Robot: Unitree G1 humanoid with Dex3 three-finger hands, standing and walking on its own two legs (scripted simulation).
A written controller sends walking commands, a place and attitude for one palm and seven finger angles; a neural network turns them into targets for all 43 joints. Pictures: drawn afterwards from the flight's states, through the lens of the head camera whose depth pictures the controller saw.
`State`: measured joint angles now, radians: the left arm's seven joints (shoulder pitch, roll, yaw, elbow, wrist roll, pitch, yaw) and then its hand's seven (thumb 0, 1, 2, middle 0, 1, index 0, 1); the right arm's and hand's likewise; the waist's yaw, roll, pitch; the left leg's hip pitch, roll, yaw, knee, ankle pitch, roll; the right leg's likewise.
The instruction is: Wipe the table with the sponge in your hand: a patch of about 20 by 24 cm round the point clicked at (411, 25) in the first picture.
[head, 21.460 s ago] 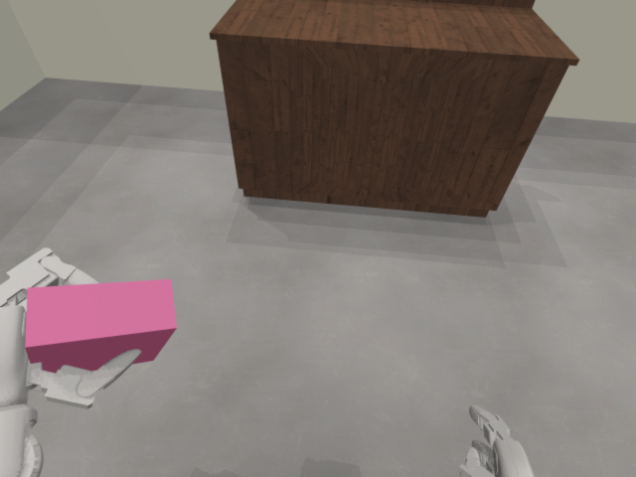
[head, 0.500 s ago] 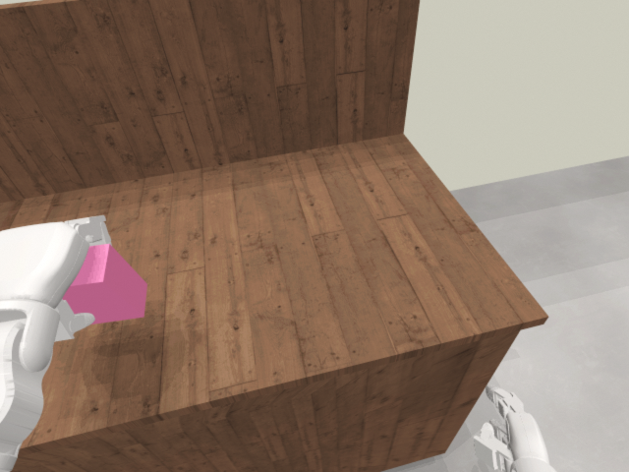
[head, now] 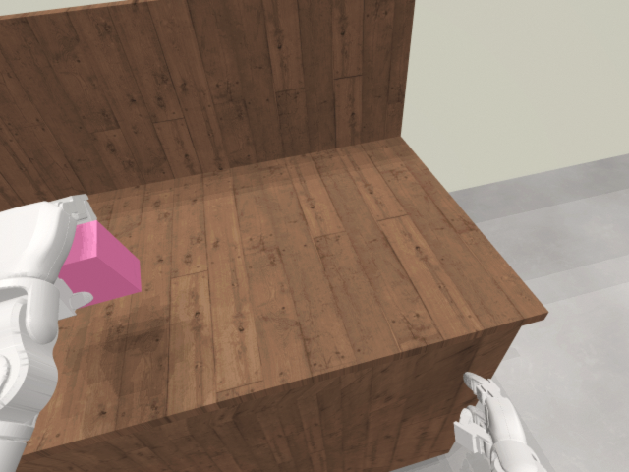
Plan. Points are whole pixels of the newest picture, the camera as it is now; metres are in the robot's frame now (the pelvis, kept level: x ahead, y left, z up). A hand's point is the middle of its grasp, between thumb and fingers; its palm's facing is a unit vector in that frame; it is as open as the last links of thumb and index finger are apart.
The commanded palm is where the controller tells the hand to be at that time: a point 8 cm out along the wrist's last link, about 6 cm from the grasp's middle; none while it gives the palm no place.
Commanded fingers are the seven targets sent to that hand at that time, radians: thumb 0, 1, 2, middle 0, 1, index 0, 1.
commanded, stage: move the sponge above the wiping area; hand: left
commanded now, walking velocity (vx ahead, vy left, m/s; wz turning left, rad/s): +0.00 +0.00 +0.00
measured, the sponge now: (75, 277) +0.25 +0.36 +0.14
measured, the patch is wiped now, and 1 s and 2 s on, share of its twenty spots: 0.00 0.00 0.05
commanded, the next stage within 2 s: lower the sponge onto the table in 0.76 s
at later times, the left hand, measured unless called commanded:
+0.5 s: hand (43, 253) +0.24 +0.36 +0.19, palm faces +0.26 +0.03 -0.96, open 9.1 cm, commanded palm +0.19 +0.33 +0.19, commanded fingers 0.00 0.10 1.30 -1.20 -1.60 -1.20 -1.60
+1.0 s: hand (40, 262) +0.24 +0.37 +0.18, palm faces +0.16 +0.00 -0.99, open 9.1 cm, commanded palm +0.19 +0.34 +0.19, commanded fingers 0.00 0.10 1.30 -1.20 -1.60 -1.20 -1.60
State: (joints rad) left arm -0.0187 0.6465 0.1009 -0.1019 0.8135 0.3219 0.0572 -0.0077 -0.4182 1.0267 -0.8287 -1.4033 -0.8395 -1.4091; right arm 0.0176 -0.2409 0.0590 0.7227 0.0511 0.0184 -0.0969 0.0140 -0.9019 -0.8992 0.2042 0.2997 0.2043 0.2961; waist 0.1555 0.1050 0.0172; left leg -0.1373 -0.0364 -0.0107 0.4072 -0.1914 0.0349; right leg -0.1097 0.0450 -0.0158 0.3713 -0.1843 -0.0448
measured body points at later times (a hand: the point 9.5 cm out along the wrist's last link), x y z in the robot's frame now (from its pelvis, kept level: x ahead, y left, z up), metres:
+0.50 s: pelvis +0.01 +0.00 +0.00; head -0.01 -0.04 +0.45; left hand +0.22 +0.36 +0.24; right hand +0.25 -0.20 -0.08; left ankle +0.02 +0.09 -0.74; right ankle +0.02 -0.10 -0.74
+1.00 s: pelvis +0.00 +0.00 +0.00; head -0.01 -0.05 +0.45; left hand +0.22 +0.37 +0.23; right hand +0.25 -0.20 -0.08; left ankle +0.02 +0.09 -0.74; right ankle +0.02 -0.10 -0.74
